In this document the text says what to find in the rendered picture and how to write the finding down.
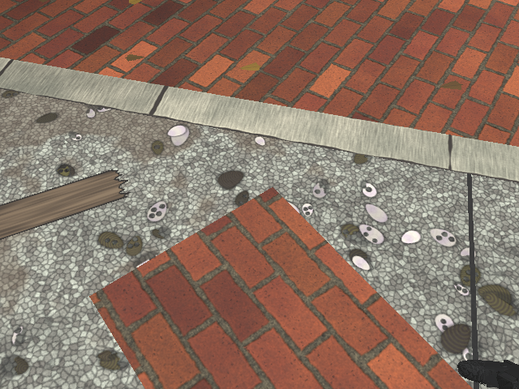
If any right robot hand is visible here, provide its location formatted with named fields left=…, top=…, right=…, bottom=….
left=457, top=360, right=519, bottom=389

